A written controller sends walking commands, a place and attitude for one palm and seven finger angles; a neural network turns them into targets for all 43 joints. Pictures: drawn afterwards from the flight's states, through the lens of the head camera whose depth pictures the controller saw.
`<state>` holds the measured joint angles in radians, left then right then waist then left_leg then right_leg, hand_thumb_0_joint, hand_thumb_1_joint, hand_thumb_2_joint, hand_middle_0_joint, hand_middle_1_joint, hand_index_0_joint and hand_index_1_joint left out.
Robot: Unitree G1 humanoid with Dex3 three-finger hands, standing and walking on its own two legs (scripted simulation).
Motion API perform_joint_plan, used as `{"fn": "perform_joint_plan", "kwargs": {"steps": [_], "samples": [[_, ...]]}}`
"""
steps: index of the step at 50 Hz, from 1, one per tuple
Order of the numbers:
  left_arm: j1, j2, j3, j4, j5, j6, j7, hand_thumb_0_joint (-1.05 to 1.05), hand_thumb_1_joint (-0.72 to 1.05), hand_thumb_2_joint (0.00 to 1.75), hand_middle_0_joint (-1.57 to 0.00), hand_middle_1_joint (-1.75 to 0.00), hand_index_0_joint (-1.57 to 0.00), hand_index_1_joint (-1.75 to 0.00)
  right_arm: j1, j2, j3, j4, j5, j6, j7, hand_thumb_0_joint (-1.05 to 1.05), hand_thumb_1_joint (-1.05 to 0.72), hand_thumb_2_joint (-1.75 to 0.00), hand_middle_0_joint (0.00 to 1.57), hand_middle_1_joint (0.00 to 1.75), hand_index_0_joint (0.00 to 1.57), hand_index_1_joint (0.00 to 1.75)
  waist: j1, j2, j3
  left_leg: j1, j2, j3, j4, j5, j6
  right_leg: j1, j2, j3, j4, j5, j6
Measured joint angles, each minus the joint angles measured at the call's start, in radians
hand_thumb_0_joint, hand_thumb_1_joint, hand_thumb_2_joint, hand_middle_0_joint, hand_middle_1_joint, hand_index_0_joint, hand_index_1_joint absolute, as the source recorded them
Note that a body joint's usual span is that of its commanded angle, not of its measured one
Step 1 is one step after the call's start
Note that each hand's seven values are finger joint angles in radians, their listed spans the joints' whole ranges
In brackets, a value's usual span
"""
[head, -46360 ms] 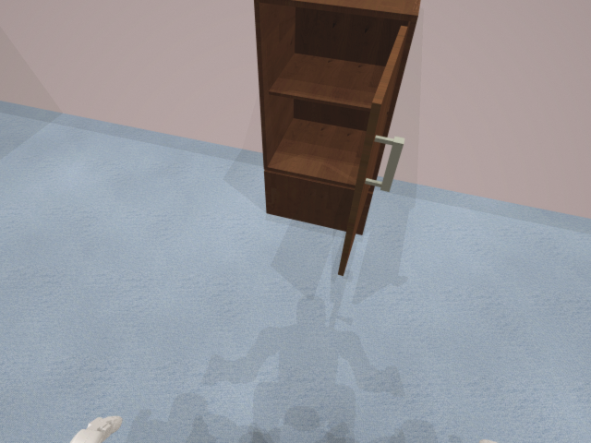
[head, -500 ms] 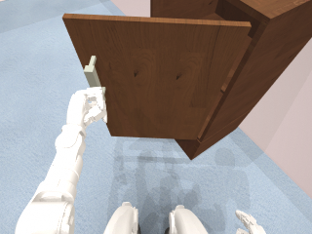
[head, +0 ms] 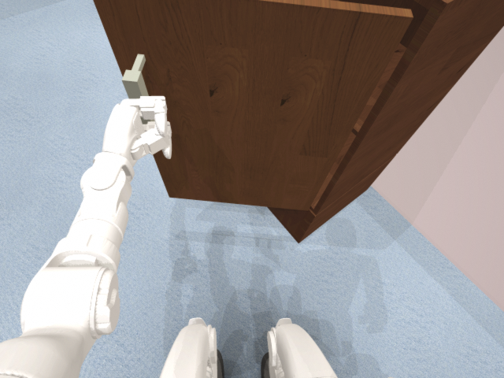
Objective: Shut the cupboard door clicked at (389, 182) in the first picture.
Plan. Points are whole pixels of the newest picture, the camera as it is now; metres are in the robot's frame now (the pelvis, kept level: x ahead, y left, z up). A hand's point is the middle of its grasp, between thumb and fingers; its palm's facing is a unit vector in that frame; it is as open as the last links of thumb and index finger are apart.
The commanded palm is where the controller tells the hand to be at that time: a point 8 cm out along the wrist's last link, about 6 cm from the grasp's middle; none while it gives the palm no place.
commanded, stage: push the door shut along its arc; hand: left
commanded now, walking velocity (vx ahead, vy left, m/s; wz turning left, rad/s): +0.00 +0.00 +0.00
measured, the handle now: (146, 100) +0.56 +0.15 +0.06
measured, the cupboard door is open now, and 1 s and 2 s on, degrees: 48 36 27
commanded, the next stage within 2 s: pull the fist back off the door in 1.18 s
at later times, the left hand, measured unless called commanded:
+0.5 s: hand (198, 103) +0.54 +0.06 +0.07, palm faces -0.33 -0.94 -0.03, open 3.1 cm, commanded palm +0.54 +0.11 +0.06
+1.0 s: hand (212, 87) +0.57 +0.04 +0.07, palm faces -0.41 -0.91 -0.04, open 3.4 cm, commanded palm +0.59 +0.06 +0.06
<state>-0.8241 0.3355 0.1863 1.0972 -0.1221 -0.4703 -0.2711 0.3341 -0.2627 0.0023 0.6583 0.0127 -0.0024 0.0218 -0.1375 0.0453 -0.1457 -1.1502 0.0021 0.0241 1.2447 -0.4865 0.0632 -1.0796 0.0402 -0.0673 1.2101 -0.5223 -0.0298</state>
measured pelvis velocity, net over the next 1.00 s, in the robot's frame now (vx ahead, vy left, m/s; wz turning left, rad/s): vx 0.00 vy -0.02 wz -0.02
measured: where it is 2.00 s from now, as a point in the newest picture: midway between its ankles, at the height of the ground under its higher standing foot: outside the picture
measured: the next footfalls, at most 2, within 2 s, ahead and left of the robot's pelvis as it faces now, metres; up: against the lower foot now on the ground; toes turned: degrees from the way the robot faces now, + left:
none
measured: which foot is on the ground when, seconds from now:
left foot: down 0.00-1.00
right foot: down 0.00-1.00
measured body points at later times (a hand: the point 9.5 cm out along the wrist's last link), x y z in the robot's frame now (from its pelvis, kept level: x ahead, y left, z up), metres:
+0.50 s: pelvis -0.01 +0.00 -0.02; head +0.15 +0.01 +0.40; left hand +0.55 +0.12 +0.07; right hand -0.02 -0.27 -0.13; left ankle +0.05 +0.08 -0.63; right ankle +0.03 -0.11 -0.63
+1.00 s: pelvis +0.00 -0.02 -0.03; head +0.18 +0.00 +0.38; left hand +0.59 +0.09 +0.08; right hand -0.02 -0.29 -0.13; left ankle +0.05 +0.08 -0.63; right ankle +0.03 -0.11 -0.63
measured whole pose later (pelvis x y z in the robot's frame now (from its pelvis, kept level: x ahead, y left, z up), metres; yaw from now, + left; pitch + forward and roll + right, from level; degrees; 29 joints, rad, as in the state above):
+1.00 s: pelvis +0.00 -0.02 -0.03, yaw -1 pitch +30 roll -4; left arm -1.30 0.52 0.18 1.31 -0.04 -0.25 -0.40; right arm 0.37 -0.27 0.03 0.68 -0.02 -0.06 0.02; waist -0.26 0.06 -0.13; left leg -1.38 0.04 -0.01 1.36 -0.52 0.03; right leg -1.30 0.07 -0.11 1.31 -0.54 -0.06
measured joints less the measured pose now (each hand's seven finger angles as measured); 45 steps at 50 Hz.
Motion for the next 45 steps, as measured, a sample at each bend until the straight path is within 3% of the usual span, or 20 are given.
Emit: {"fn": "perform_joint_plan", "kwargs": {"steps": [15, 25, 36, 45], "samples": [[-0.212, 0.062, -0.005, 0.125, 0.041, 0.035, -0.019, 0.02, 0.9, 0.9, -1.3, -1.5, -1.29, -1.5, 0.023, -0.011, 0.012, 0.005, -0.02, -0.016, 0.011, 0.01, -0.91, -0.9, 0.2, 0.3, 0.2, 0.3, -0.063, 0.01, 0.001, -0.112, 0.003, -0.01, 0.053, 0.001, 0.006, -0.103, 0.002, -0.013, 0.041, 0.004, 0.003], [-0.311, 0.114, 0.056, 0.172, 0.077, 0.095, -0.035, 0.02, 0.89, 0.9, -1.3, -1.5, -1.3, -1.5, 0.048, -0.011, 0.026, -0.011, -0.026, -0.01, 0.014, 0.0, -0.91, -0.9, 0.2, 0.3, 0.2, 0.3, -0.108, 0.025, 0.007, -0.165, 0.022, -0.006, 0.085, -0.015, 0.001, -0.161, 0.019, -0.009, 0.069, -0.003, -0.003], [-0.386, 0.176, 0.065, 0.194, 0.089, 0.156, -0.091, 0.0, 0.89, 0.92, -1.3, -1.5, -1.29, -1.5, 0.067, 0.003, 0.037, 0.0, -0.025, -0.012, 0.01, 0.0, -0.91, -0.9, 0.2, 0.3, 0.2, 0.3, -0.116, 0.029, 0.016, -0.196, 0.034, -0.014, 0.101, -0.027, -0.013, -0.196, 0.032, -0.016, 0.085, -0.013, -0.018], [-0.439, 0.181, 0.017, 0.194, 0.079, 0.198, -0.122, 0.02, 0.93, 0.95, -1.3, -1.5, -1.29, -1.5, 0.049, -0.001, 0.03, 0.02, -0.029, -0.04, 0.0, 0.0, -0.91, -0.9, 0.2, 0.3, 0.2, 0.3, -0.116, 0.021, 0.017, -0.214, 0.033, -0.03, 0.107, -0.028, -0.024, -0.209, 0.032, -0.031, 0.09, -0.019, -0.03]]}}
